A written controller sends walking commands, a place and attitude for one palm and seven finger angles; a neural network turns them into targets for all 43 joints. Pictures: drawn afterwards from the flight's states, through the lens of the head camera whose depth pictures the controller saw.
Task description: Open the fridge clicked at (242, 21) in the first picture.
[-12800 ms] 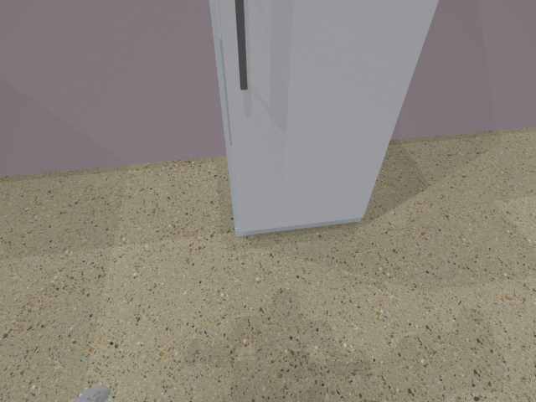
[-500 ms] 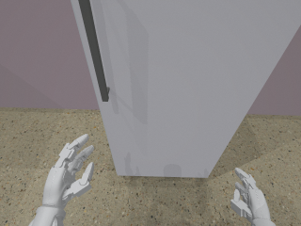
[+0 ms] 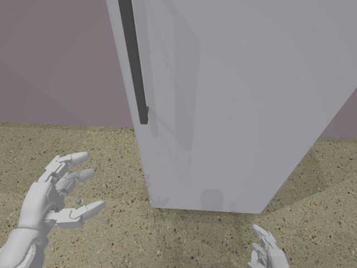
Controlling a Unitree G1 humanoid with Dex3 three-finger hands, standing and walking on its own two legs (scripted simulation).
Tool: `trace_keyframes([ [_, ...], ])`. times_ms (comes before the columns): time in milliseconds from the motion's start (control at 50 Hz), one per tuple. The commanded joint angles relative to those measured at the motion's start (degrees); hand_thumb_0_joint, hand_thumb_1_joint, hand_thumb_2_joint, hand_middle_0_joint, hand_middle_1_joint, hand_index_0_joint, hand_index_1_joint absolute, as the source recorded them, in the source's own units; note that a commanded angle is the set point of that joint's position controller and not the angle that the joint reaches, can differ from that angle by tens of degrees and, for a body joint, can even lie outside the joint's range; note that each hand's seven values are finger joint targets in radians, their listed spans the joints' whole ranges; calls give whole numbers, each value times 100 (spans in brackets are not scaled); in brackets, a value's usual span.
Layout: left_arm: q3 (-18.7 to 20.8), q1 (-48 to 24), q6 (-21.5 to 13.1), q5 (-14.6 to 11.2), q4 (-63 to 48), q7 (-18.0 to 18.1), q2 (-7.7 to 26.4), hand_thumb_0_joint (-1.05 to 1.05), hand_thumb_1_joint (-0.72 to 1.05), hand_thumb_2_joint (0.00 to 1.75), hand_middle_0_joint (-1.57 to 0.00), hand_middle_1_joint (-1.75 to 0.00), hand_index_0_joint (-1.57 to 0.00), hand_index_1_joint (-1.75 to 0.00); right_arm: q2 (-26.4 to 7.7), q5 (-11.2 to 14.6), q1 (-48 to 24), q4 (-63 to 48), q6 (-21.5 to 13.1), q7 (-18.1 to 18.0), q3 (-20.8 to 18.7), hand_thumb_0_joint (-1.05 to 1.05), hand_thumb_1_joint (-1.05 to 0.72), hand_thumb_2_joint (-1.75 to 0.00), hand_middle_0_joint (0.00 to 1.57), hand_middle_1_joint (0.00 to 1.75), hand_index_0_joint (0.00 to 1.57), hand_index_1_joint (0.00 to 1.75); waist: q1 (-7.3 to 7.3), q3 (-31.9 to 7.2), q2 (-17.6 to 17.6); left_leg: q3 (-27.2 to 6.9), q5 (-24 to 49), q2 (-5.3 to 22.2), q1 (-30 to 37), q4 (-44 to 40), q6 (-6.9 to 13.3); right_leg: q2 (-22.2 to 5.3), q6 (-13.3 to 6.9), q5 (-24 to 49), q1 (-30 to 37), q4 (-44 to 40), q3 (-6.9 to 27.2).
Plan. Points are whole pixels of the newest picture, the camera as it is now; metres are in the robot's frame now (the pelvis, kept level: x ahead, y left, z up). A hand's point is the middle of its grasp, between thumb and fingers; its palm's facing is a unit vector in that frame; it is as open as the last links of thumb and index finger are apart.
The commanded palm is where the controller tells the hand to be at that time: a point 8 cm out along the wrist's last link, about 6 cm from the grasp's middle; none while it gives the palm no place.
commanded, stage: raise the hand to about handle height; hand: left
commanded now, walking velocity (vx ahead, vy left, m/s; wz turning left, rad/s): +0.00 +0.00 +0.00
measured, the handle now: (135, 51) +0.49 +0.12 +0.25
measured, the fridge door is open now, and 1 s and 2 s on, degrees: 0 0 0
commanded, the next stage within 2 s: move the hooked fingers beside the handle in 1.26 s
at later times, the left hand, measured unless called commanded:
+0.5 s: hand (32, 151) +0.26 +0.26 +0.19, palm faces +0.11 -0.99 -0.08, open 13.7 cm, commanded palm +0.22 +0.29 +0.20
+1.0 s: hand (37, 127) +0.28 +0.24 +0.23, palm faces +0.03 -1.00 -0.09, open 14.0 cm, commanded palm +0.24 +0.29 +0.25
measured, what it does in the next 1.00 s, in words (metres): stands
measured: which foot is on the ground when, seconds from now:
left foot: down 0.00-1.00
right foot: down 0.00-1.00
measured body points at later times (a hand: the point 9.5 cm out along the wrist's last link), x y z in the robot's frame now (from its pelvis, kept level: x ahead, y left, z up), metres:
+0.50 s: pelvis +0.01 -0.02 +0.02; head -0.01 -0.03 +0.47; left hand +0.25 +0.31 +0.20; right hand +0.22 -0.23 -0.03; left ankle -0.01 +0.09 -0.71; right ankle +0.02 -0.14 -0.71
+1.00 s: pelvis +0.00 -0.03 +0.02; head -0.02 -0.06 +0.47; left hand +0.27 +0.30 +0.23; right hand +0.20 -0.26 -0.04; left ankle -0.01 +0.09 -0.71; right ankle +0.02 -0.14 -0.71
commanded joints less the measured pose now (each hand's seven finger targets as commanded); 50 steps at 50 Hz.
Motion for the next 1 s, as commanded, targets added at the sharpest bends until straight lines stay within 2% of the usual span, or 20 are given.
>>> trace_keyframes([
  [0, 600, -435, -825, -170, -1900, 260, 626, 0, -10, 47, -27, -94, -27, -94, -980, -27, -667, -876, -614, 35, -472, 0, -90, -90, 20, 30, 20, 30, 318, -933, 117, -447, 2731, 80, 532, -948, -320, 368, -236, 1763, 909, -353, -309],
  [60, 308, -908, -679, -17, -1287, -46, 632, 0, -17, 44, -28, -99, -28, -99, -1162, 38, -573, -691, -676, -28, -503, 0, -90, -90, 20, 30, 20, 30, 78, -501, 371, -452, 1858, 73, 510, -1069, -237, 332, -211, 1155, 623, -598, -253],
  [80, 253, -1089, -516, -10, -1024, -196, 666, 0, -20, 43, -28, -100, -28, -100, -1211, 65, -609, -665, -672, -88, -490, 0, -90, -90, 20, 30, 20, 30, 59, -230, 246, -452, 1716, 60, 461, -1122, -185, 335, -236, 1100, 655, -716, -220],
  [160, 802, -1959, -60, -69, -984, -512, 1441, 0, -29, 39, -29, -107, -29, -107, -1276, 125, -747, -703, -695, -311, -475, 0, -90, -90, 20, 30, 20, 30, 192, -549, 263, -515, 1263, 1, 736, -1364, -74, 264, -221, 674, 974, -1005, -140],
  [180, 1071, -2138, -19, -86, -1125, -486, 1733, 0, -31, 38, -29, -108, -29, -108, -1287, 111, -803, -713, -684, -331, -455, 0, -90, -90, 20, 30, 20, 30, 267, -711, 227, -521, 1377, -4, 844, -1397, -64, 268, -227, 736, 1172, -1043, -128],
  [240, 1442, -2443, -93, -265, -1472, -442, 1898, 0, -38, 35, -29, -112, -29, -112, -1164, 85, -881, -744, -726, -341, -389, 0, -90, -90, 20, 30, 20, 30, 370, -1090, 436, -524, 2118, -29, 1275, -1477, -118, 280, -259, 1452, 1599, -1060, -177],
  [280, 1643, -2410, -91, -356, -1301, -421, 2000, 0, -43, 33, -29, -115, -29, -115, -1157, 66, -892, -690, -736, -296, -347, 0, -90, -90, 20, 30, 20, 30, 457, -1012, 496, -498, 2454, -33, 1336, -1507, -144, 325, -275, 1786, 1754, -1115, -170],
  [320, 1517, -2611, 59, -450, -875, -506, 1786, 0, -48, 31, -30, -118, -30, -118, -1156, 103, -932, -619, -711, -285, -328, 0, -90, -90, 20, 30, 20, 30, 390, -615, 454, -466, 2373, -32, 1321, -1605, -161, 316, -262, 1875, 1664, -1208, -189],
  [380, 1457, -2651, 629, -405, 153, -713, 1780, 0, -50, 30, -30, -120, -30, -120, -1249, 179, -943, -546, -574, -284, -324, 0, -90, -90, 20, 30, 20, 30, 385, 25, 268, -390, 1992, -34, 1107, -1733, -104, 309, -261, 1654, 1516, -1458, -111],
  [420, 1325, -3044, 1056, -344, 305, -854, 1836, 0, -50, 30, -30, -120, -30, -120, -1278, 235, -1000, -611, -440, -299, -317, 0, -90, -90, 20, 30, 20, 30, 308, 113, 118, -359, 1764, -43, 1088, -1796, -65, 271, -217, 1482, 1449, -1561, -87],
  [480, 1378, -3736, 1376, -221, 16, -966, 2185, 0, -50, 30, -30, -120, -30, -120, -1265, 236, -1146, -770, -333, -323, -283, 0, -90, -90, 20, 30, 20, 30, 321, -323, 139, -361, 1895, -82, 1334, -1756, -1, 251, -215, 1585, 1668, -1610, 8],
  [520, 1684, -4258, 1268, -226, -576, -956, 2558, 0, -50, 30, -30, -120, -30, -120, -1200, 210, -1224, -873, -333, -321, -268, 0, -90, -90, 20, 30, 20, 30, 352, -988, 253, -382, 2120, -112, 1660, -1749, 11, 246, -215, 1781, 1951, -1586, 24],
  [560, 2014, -4461, 1045, -289, -776, -924, 2820, 0, -50, 30, -30, -120, -30, -120, -1154, 174, -1274, -879, -357, -330, -233, 0, -90, -90, 20, 30, 20, 30, 388, -1251, 230, -379, 2232, -129, 1784, -1757, 8, 258, -208, 1913, 2141, -1593, 22],
  [580, 2174, -4479, 956, -312, -803, -905, 3017, 0, -50, 30, -30, -120, -30, -120, -1136, 159, -1293, -831, -352, -323, -203, 0, -90, -90, 20, 30, 20, 30, 427, -1272, 211, -363, 2283, -114, 1795, -1760, 12, 272, -211, 1945, 2256, -1639, 52],
  [640, 2248, -4596, 910, -388, -128, -956, 2940, 0, -50, 30, -30, -120, -30, -120, -1143, 194, -1284, -682, -353, -333, -197, 0, -90, -90, 20, 30, 20, 30, 378, -914, 334, -335, 2144, -128, 1721, -1856, 11, 253, -214, 1930, 2120, -1730, 48],
  [700, 2029, -4806, 1321, -305, 730, -1081, 2897, 0, -50, 30, -30, -120, -30, -120, -1246, 256, -1268, -564, -277, -319, -202, 0, -90, -90, 20, 30, 20, 30, 342, -353, 310, -327, 2010, -98, 1522, -1943, 3, 193, -217, 1843, 1884, -1836, 71],
  [740, 1767, -5113, 1653, -194, 1000, -1171, 2871, 0, -50, 30, -30, -120, -30, -120, -1290, 308, -1287, -587, -249, -327, -213, 0, -90, -90, 20, 30, 20, 30, 300, -293, 453, -329, 1942, -108, 1571, -1963, 3, 175, -213, 1739, 1725, -1853, 59],
  [800, 1496, -4663, 1937, -190, 1323, -1367, 2585, 0, -50, 30, -30, -120, -30, -120, -1363, 338, -1242, -695, -191, -256, -254, 0, -90, -90, 20, 30, 20, 30, 321, -488, -145, -352, 2006, -93, 1508, -1899, 21, 149, -177, 1848, 1795, -1766, 80],
  [900, 2210, -4684, 1510, -384, 180, -1363, 3163, 0, -50, 30, -30, -120, -30, -120, -1298, 275, -1444, -923, -168, -185, -276, 0, -90, -90, 20, 30, 20, 30, 459, -1255, -247, -327, 2117, -141, 1648, -1778, 40, 133, -156, 1885, 2181, -1662, 185],
  [980, 2642, -4735, 1154, -383, -224, -1002, 3475, 0, -50, 30, -30, -120, -30, -120, -1236, 209, -1401, -864, -234, -207, -278, 0, -90, -90, 20, 30, 20, 30, 546, -1081, 235, -289, 2187, -119, 1702, -1872, 33, 184, -216, 1828, 2149, -1717, 117],
])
